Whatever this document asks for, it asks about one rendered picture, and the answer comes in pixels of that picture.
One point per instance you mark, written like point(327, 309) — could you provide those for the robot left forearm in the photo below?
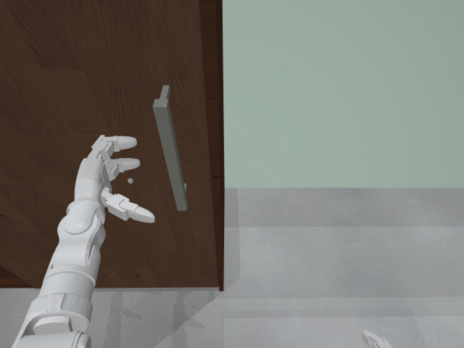
point(64, 301)

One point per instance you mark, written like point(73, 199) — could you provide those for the robot left hand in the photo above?
point(98, 169)

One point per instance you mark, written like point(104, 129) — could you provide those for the handle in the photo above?
point(165, 127)

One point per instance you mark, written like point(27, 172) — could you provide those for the robot right hand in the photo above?
point(373, 341)

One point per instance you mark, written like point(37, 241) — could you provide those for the left robot upper arm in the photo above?
point(71, 339)

